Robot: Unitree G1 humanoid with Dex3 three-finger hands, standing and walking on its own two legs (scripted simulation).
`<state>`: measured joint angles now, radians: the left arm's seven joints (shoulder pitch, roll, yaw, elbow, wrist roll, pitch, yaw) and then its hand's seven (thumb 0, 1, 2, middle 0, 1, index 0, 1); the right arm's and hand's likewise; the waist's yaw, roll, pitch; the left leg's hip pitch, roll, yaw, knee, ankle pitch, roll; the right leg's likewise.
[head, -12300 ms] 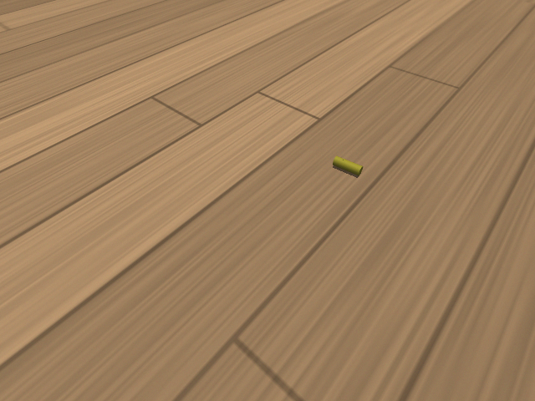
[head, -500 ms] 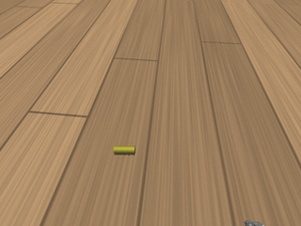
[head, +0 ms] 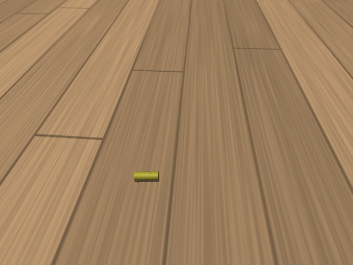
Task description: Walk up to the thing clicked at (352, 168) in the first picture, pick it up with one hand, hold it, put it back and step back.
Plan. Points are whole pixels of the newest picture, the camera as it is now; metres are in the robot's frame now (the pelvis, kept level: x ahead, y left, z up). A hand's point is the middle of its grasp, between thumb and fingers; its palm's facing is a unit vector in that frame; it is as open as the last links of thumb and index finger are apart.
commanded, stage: stand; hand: left
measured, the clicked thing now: (146, 175) +0.78 +0.20 -0.76
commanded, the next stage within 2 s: walk up in 0.68 s
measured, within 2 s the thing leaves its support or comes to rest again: neither
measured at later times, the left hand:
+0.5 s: hand out of the picture +0.05 +0.24 -0.16, palm faces -0.04 -0.94 -0.35, open 7.4 cm
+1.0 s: hand out of the picture +0.06 +0.30 -0.18, palm faces +0.01 -0.94 -0.35, open 7.4 cm
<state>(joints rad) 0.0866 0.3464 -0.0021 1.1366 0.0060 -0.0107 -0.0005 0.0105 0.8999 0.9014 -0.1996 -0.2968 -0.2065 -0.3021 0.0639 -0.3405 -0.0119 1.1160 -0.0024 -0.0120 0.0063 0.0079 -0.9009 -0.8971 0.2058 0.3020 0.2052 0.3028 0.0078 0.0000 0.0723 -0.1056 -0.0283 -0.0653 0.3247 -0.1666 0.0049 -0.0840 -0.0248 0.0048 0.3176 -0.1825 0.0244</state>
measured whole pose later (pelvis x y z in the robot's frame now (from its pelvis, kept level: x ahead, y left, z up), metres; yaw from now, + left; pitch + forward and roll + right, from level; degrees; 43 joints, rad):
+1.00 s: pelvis +0.05 +0.02 -0.02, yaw +1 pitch -3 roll +0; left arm 0.30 0.43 0.07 1.00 0.03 0.01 -0.05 0.01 0.90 0.90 -0.20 -0.30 -0.21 -0.30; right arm 0.25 -0.40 -0.10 0.97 -0.05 -0.07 0.04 0.01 -0.90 -0.90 0.21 0.30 0.20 0.30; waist 0.01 -0.05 0.07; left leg -0.28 0.02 0.04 0.57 -0.23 0.01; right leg -0.22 -0.01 0.06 0.80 -0.47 -0.04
